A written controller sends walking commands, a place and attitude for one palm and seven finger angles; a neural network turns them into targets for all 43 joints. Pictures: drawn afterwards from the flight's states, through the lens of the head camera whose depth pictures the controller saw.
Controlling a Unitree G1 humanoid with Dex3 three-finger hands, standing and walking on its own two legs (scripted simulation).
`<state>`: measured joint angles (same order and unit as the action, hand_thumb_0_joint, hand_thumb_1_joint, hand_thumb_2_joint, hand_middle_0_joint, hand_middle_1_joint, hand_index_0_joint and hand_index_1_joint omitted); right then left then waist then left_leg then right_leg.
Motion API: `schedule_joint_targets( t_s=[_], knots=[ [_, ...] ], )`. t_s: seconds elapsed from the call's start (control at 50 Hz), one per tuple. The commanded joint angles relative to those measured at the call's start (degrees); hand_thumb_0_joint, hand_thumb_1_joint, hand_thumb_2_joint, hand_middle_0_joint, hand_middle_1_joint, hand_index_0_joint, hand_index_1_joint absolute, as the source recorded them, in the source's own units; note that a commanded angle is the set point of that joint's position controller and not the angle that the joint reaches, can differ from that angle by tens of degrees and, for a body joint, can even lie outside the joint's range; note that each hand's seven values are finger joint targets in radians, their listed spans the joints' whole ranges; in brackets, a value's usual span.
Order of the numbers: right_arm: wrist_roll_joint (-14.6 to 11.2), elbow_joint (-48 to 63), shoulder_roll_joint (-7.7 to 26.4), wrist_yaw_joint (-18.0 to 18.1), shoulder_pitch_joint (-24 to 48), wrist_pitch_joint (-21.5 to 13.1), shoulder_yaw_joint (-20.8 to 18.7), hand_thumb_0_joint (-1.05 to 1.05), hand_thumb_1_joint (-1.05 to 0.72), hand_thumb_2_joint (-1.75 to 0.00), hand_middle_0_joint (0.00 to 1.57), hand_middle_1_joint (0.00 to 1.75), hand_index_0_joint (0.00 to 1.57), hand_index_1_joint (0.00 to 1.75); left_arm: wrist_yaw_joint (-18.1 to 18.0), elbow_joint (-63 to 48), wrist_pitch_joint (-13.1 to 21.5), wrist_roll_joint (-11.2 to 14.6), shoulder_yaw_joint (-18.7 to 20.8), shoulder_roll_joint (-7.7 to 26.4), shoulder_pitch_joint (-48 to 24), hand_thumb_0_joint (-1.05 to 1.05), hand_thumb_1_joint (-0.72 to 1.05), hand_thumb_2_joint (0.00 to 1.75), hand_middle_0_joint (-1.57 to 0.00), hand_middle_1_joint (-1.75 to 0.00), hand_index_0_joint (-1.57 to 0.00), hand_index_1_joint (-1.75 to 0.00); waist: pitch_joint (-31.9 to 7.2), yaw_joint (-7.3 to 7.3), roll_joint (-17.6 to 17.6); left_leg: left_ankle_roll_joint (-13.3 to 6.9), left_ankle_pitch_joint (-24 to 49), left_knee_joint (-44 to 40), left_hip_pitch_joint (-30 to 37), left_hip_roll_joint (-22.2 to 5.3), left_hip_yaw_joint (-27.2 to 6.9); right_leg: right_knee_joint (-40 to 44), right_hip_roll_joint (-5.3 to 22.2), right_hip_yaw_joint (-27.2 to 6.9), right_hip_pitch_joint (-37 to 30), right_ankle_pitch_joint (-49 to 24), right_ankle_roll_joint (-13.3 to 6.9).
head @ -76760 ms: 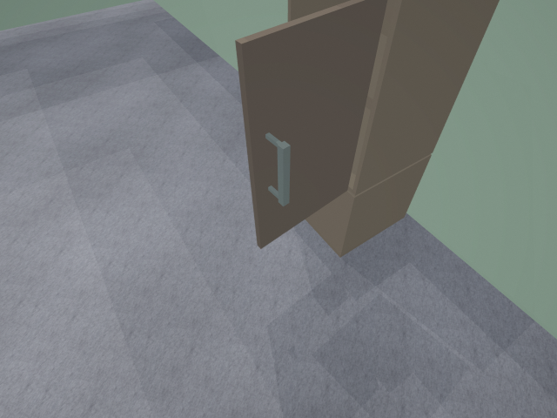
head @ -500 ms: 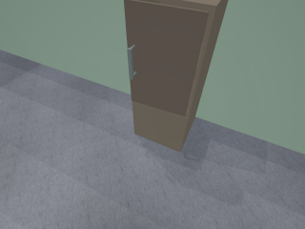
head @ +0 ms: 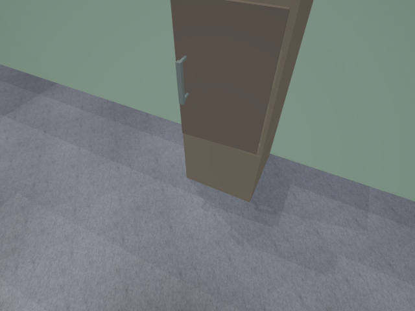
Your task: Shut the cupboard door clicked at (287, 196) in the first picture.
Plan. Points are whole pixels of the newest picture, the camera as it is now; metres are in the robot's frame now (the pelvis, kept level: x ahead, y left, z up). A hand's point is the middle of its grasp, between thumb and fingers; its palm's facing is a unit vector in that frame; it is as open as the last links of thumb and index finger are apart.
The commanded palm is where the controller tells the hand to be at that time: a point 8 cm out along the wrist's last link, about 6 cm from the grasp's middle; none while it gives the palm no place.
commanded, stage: look to check the result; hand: left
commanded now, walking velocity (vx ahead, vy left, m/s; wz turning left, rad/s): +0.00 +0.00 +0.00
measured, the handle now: (183, 80) +0.90 +0.14 -0.04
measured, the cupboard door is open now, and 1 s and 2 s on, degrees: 3 3 3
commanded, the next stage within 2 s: walk to a spot facing it in 0.16 s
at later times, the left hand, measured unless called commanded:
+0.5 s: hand out of the picture +0.03 +0.18 -0.18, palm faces +0.10 -0.97 -0.22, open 7.4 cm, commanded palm none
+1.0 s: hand out of the picture +0.01 +0.23 -0.16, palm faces +0.37 -0.89 -0.27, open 7.4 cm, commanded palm none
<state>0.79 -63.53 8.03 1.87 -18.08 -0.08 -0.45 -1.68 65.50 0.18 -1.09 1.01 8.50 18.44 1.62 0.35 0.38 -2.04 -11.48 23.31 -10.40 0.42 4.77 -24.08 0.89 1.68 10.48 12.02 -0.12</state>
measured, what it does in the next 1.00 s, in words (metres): lifts its right foot, turning left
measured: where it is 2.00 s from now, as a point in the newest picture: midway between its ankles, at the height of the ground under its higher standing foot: outside the picture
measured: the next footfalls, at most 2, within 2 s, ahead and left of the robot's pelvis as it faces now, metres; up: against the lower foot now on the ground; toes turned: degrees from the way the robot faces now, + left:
right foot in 1.12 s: +0.08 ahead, -0.14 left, +0.00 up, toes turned +28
left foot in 1.48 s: -0.06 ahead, +0.09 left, +0.00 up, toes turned +46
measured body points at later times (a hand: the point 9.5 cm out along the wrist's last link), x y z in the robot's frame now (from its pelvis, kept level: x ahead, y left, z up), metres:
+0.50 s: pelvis +0.01 -0.01 -0.01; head +0.03 -0.01 +0.44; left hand +0.03 +0.23 -0.16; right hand +0.03 -0.24 -0.16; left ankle +0.02 +0.09 -0.74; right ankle +0.01 -0.12 -0.74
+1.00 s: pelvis -0.01 -0.01 +0.00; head +0.04 +0.02 +0.44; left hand -0.01 +0.28 -0.14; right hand +0.12 -0.24 -0.15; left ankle +0.01 +0.09 -0.74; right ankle +0.03 -0.17 -0.69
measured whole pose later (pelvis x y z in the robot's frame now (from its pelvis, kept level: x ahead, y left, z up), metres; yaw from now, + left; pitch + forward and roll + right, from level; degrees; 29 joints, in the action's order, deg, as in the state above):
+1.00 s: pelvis -0.01 -0.01 +0.00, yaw +23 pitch +2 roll -2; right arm 2.0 -54.3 12.4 0.8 -13.2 2.2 -3.4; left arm -1.0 52.0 -2.6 -1.4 4.7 14.1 7.2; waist 4.7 2.2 0.8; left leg -2.5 -8.2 26.0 -19.5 4.0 -6.5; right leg -50.9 1.8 -1.1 24.2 23.7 3.3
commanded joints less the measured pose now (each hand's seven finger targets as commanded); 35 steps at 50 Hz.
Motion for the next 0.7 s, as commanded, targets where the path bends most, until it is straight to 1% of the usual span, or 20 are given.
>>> schedule_joint_targets(
  t_s=[0.0, 0.08, 0.18, 0.24, 0.28, 0.3, 0.38, 0.42, 0.46, 0.48, 0.5, 0.52, 0.54, 0.56, 0.58, 0.6, 0.62, 0.64, 0.66, 0.68],
  knots=[
    [0.02, 1.34, 7.24, 0.43, -3.35, -0.52, -1.23, 0.0, -0.9, -0.9, 0.2, 0.3, 0.2, 0.3, -0.27, -1.61, 0.61, 0.08, 0.85, 6.21, 2.84, 0.0, 0.9, 0.9, -0.2, -0.3, -0.2, -0.3, 4.16, 0.06, -0.34, -0.57, -4.27, -7.26, -2.17, -6.71, -8.07, 5.23, 3.78, -4.91, 2.69, -0.13, -2.3],
    [-0.04, 1.56, 8.13, 0.38, -2.09, -0.78, -1.22, 0.0, -0.9, -0.9, 0.2, 0.3, 0.2, 0.3, -0.19, -1.88, 0.74, 0.12, 1.0, 7.32, 1.96, 0.0, 0.9, 0.9, -0.2, -0.3, -0.2, -0.3, 2.51, 0.0, -0.3, -0.57, -0.48, -6.45, -0.45, -6.72, -7.68, 5.23, 4.17, -4.85, 1.6, -1.92, -2.27],
    [-0.01, 1.53, 9.03, 0.34, -0.42, -0.8, -1.15, 0.0, -0.9, -0.9, 0.2, 0.3, 0.2, 0.3, -0.12, -1.95, 0.93, 0.17, 1.04, 8.3, 0.53, 0.0, 0.9, 0.9, -0.2, -0.3, -0.2, -0.3, 2.41, 0.0, -0.76, -0.39, 2.45, -6.09, 0.76, -6.77, -7.26, 5.76, 4.38, -5.15, 1.15, -3.29, -2.36],
    [-0.04, 1.62, 9.73, 0.34, 0.39, -0.94, -1.2, 0.0, -0.9, -0.9, 0.2, 0.3, 0.2, 0.3, -0.1, -2.15, 1.05, 0.18, 1.19, 9.15, -0.47, 0.0, 0.9, 0.9, -0.2, -0.3, -0.2, -0.3, 1.57, 0.07, 0.14, -0.33, 5.23, -5.75, 1.6, -6.9, -7.22, 5.81, 4.67, -5.11, 0.14, -5.3, -2.42],
    [-0.01, 1.58, 8.82, 0.22, 0.5, -0.73, -0.85, 0.0, -0.9, -0.9, 0.2, 0.3, 0.2, 0.3, -0.16, -2.25, 0.77, 0.3, 1.06, 8.42, -0.68, 0.0, 0.9, 0.9, -0.2, -0.3, -0.2, -0.3, 2.14, -0.02, 0.04, -0.1, 5.59, -5.52, 0.57, -6.63, -7.51, 5.28, 4.93, -4.44, -0.4, -5.17, -2.1],
    [0.0, 1.61, 6.97, 0.1, 0.06, -0.44, -0.53, 0.0, -0.9, -0.9, 0.2, 0.3, 0.2, 0.3, -0.33, -2.25, 0.46, 0.34, 1.0, 7.18, 0.15, 0.0, 0.9, 0.9, -0.2, -0.3, -0.2, -0.3, 1.85, -0.13, -0.26, 0.13, 6.55, -4.64, -0.25, -6.45, -7.35, 4.36, 5.31, -3.96, -0.76, -5.76, -1.77],
    [0.04, 3.07, 7.85, -0.11, 0.89, 0.57, -1.12, 0.0, -0.9, -0.9, 0.2, 0.3, 0.2, 0.3, -0.58, -3.92, -0.3, 0.3, 2.31, 8.92, -0.09, 0.0, 0.9, 0.9, -0.2, -0.3, -0.2, -0.3, 1.93, -0.56, -0.35, 0.2, 8.02, -0.99, -4.28, -5.64, -8.33, 0.57, 6.92, -2.18, -1.33, -6.66, -2.08],
    [0.01, 4.42, 8.46, -0.31, 1.61, 1.01, -1.62, 0.0, -0.9, -0.9, 0.2, 0.3, 0.2, 0.3, -0.59, -5.3, -0.55, 0.11, 3.09, 10.22, -0.45, 0.0, 0.9, 0.9, -0.2, -0.3, -0.2, -0.3, 2.07, -0.82, -1.82, 0.39, 7.4, 1.84, -6.91, -4.63, -8.32, 0.1, 8.45, -1.93, -1.42, -6.29, -2.87],
    [0.17, 5.41, 7.73, -0.55, 1.88, 1.47, -2.1, 0.0, -0.9, -0.9, 0.2, 0.3, 0.2, 0.3, -0.65, -6.73, -0.77, 0.04, 3.92, 11.3, -1.31, 0.0, 0.9, 0.9, -0.2, -0.3, -0.2, -0.3, 1.09, -0.79, -4.25, 1.06, 5.0, 6.8, -9.46, -2.75, -6.78, 0.92, 12.21, -3.41, -2.13, -5.13, -4.99],
    [0.19, 6.09, 7.42, -0.66, 1.97, 1.73, -2.35, 0.0, -0.9, -0.9, 0.2, 0.3, 0.2, 0.3, -0.68, -7.5, -0.89, -0.02, 4.29, 12.11, -1.65, 0.0, 0.9, 0.9, -0.2, -0.3, -0.2, -0.3, 0.55, -0.86, -6.48, 1.45, 2.83, 10.97, -9.92, -1.84, -5.45, 2.08, 14.65, -4.3, -1.75, -4.73, -6.34],
    [0.34, 6.81, 7.22, -0.77, 2.63, 2.09, -2.69, 0.0, -0.9, -0.9, 0.2, 0.3, 0.2, 0.3, -0.76, -8.51, -0.91, -0.1, 4.55, 12.32, -2.15, 0.0, 0.9, 0.9, -0.2, -0.3, -0.2, -0.3, 0.27, -0.9, -8.59, 1.98, -3.65, 16.53, -10.11, -1.42, -4.07, 3.4, 17.25, -5.39, -0.67, -5.05, -8.24],
    [0.43, 7.8, 7.34, -0.89, 3.27, 2.34, -2.99, 0.0, -0.9, -0.9, 0.2, 0.3, 0.2, 0.3, -0.85, -9.27, -0.91, -0.33, 4.67, 12.63, -2.93, 0.0, 0.9, 0.9, -0.2, -0.3, -0.2, -0.3, 0.51, -0.87, -10.16, 2.33, -10.84, 21.86, -11.46, -1.07, -3.41, 3.89, 19.19, -5.62, -0.16, -8.87, -9.86],
    [0.41, 8.36, 7.11, -0.99, 3.43, 2.56, -3.3, 0.0, -0.9, -0.9, 0.2, 0.3, 0.2, 0.3, -0.98, -10.15, -0.91, -0.6, 4.95, 12.89, -4.27, 0.0, 0.9, 0.9, -0.2, -0.3, -0.2, -0.3, 0.89, -0.51, -10.43, 2.47, -15.57, 25.44, -12.51, -2.06, -3.52, 3.79, 21.11, -5.3, 0.49, -10.96, -10.96],
    [0.32, 8.78, 6.98, -1.27, 3.53, 2.55, -3.44, 0.0, -0.9, -0.9, 0.2, 0.3, 0.2, 0.3, -1.08, -10.99, -0.9, -0.86, 5.16, 12.75, -5.39, 0.0, 0.9, 0.9, -0.2, -0.3, -0.2, -0.3, 1.25, -0.11, -10.08, 2.48, -17.41, 25.11, -12.6, -3.42, -3.66, 2.8, 21.93, -3.7, 1.14, -12.67, -10.96],
    [0.16, 9.21, 6.98, -1.55, 2.85, 2.49, -3.46, 0.0, -0.9, -0.9, 0.2, 0.3, 0.2, 0.3, -1.06, -11.7, -0.91, -0.92, 5.35, 13.09, -6.71, 0.0, 0.9, 0.9, -0.2, -0.3, -0.2, -0.3, 1.42, 0.79, -9.08, 2.56, -16.22, 21.12, -11.09, -4.52, -3.79, 0.04, 21.78, -1.55, 1.76, -13.9, -9.73],
    [0.11, 9.0, 7.07, -1.78, 1.2, 2.23, -3.47, 0.0, -0.9, -0.9, 0.2, 0.3, 0.2, 0.3, -0.89, -12.29, -0.97, -0.75, 5.51, 12.95, -7.41, 0.0, 0.9, 0.9, -0.2, -0.3, -0.2, -0.3, 0.51, 1.72, -6.81, 2.45, -10.56, 13.43, -7.6, -4.88, -3.91, -4.92, 20.3, 1.34, 2.78, -14.02, -7.25],
    [0.32, 8.75, 9.29, -1.9, -1.87, 1.66, -3.7, 0.0, -0.9, -0.9, 0.2, 0.3, 0.2, 0.3, -0.66, -13.1, -1.35, -0.36, 5.32, 11.65, -7.08, 0.0, 0.9, 0.9, -0.2, -0.3, -0.2, -0.3, -0.7, 2.73, 4.26, 0.46, 5.94, 3.27, -2.02, -7.76, -11.02, -14.76, 14.66, 5.98, 8.26, -6.28, -2.57],
    [1.21, 8.64, 14.01, -1.36, -4.05, 1.36, -4.63, 0.0, -0.9, -0.9, 0.2, 0.3, 0.2, 0.3, -0.34, -14.39, -1.93, 0.41, 4.73, 8.31, -5.89, 0.0, 0.9, 0.9, -0.2, -0.3, -0.2, -0.3, 0.19, 3.09, 21.22, -4.94, 22.25, -4.29, 1.15, -18.2, -30.76, -28.18, 4.16, 8.73, 18.53, 17.93, 2.74],
    [1.62, 7.57, 15.97, -0.53, -6.09, 1.81, -5.16, 0.0, -0.9, -0.9, 0.2, 0.3, 0.2, 0.3, -0.59, -16.0, -2.47, -0.09, 4.31, 8.84, -9.85, 0.0, 0.9, 0.9, -0.2, -0.3, -0.2, -0.3, 0.08, 4.76, 17.86, -9.09, 21.11, -7.13, 0.87, -21.67, -34.04, -37.55, 2.52, 1.17, 21.14, 24.23, 1.99],
    [1.46, 8.03, 15.59, -0.6, -3.96, 1.99, -5.05, 0.0, -0.9, -0.9, 0.2, 0.3, 0.2, 0.3, -0.48, -15.8, -2.7, -0.32, 4.68, 9.24, -9.29, 0.0, 0.9, 0.9, -0.2, -0.3, -0.2, -0.3, -0.79, 2.96, 12.23, -8.41, 5.6, -8.61, -2.46, -19.61, -29.91, -40.31, 3.83, -2.19, 19.55, 19.48, 1.01]
  ],
)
